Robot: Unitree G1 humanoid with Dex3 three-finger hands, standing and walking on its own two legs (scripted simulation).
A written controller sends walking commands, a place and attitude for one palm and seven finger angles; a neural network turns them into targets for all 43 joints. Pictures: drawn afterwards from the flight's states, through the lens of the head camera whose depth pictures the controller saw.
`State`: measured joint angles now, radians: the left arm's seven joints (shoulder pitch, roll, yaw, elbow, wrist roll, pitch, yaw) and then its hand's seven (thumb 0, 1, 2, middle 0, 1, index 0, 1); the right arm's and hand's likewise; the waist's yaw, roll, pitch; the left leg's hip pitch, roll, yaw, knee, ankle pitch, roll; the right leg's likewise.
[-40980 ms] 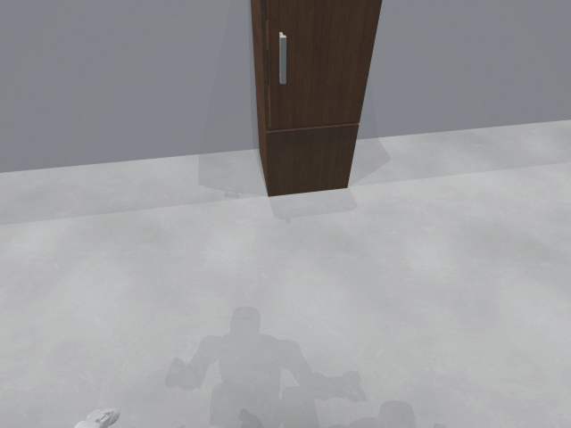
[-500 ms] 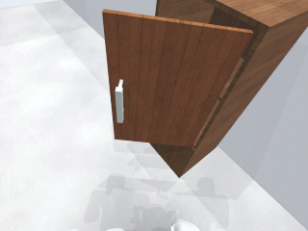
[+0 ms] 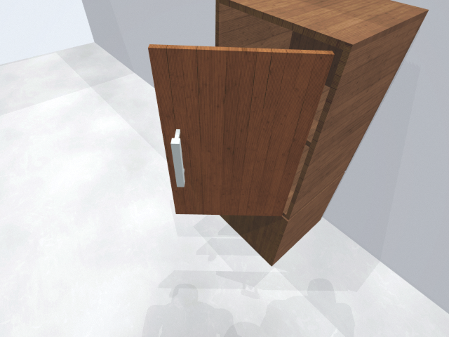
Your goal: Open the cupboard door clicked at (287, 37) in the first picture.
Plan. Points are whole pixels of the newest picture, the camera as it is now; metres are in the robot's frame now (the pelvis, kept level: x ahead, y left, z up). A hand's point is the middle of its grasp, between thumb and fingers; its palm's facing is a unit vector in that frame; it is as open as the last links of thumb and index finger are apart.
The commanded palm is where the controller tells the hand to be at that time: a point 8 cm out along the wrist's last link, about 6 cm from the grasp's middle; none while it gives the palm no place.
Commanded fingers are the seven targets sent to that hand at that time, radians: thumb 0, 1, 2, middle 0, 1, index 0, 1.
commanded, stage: come to a stop and stand still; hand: left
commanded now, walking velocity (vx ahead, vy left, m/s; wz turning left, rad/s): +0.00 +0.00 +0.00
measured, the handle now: (179, 159) +0.56 +0.15 -0.04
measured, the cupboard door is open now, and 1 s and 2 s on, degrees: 48 48 48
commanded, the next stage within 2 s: look again from close up in 0.48 s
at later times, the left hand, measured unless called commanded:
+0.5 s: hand out of the picture -0.10 +0.13 -0.18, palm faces +0.07 -0.99 -0.14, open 7.4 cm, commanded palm none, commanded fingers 0.00 0.90 0.90 -0.20 -0.30 -0.20 -0.30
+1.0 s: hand out of the picture +0.02 +0.18 -0.18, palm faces +0.04 -0.98 -0.20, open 7.4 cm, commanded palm none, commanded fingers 0.00 0.90 0.90 -0.20 -0.30 -0.20 -0.30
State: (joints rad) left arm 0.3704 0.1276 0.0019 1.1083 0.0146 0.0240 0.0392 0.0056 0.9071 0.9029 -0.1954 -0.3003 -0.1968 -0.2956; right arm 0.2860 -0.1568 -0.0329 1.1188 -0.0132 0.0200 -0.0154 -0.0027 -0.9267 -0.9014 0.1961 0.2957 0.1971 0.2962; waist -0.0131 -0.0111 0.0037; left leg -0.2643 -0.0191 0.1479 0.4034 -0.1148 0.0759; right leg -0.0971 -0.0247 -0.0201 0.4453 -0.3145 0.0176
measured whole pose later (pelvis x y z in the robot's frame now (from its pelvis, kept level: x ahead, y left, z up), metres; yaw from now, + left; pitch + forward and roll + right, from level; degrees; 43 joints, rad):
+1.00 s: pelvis +0.00 +0.01 -0.01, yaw +0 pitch +0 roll -1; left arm 0.33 0.17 0.01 1.00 0.02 -0.02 0.05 0.00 0.91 0.90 -0.19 -0.30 -0.20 -0.30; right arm 0.29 -0.16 -0.02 1.04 -0.02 0.00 -0.01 0.02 -0.93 -0.90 0.20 0.30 0.20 0.30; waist -0.01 -0.01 -0.01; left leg -0.36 -0.03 0.12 0.52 -0.17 0.10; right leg -0.17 -0.02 -0.02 0.53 -0.36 0.00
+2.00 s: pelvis +0.03 -0.02 -0.09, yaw +2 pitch +17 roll -3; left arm 0.35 0.30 0.32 0.10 -0.38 -0.33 -0.40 0.01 0.12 0.57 -0.25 -0.80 -0.25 -0.80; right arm 0.26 -0.20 0.00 0.58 0.03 -0.18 -0.05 0.01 -0.90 -0.90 0.20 0.30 0.20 0.30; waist 0.00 0.03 -0.16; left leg -0.98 0.02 0.04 1.15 -0.46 0.06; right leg -0.85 0.07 -0.09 1.12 -0.57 -0.06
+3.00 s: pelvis +0.01 +0.02 -0.08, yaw +2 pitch +15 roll -5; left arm 0.03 0.43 0.39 0.38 -0.35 -0.36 -0.49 -0.01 -0.50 0.30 -0.30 -1.20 -0.30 -1.20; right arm 0.31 -0.30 0.03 0.53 0.03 -0.16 -0.04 0.01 -0.90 -0.90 0.20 0.30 0.20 0.30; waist -0.03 0.02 -0.13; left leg -0.94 -0.01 0.06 1.08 -0.41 0.10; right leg -0.80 0.04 -0.08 1.04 -0.50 -0.01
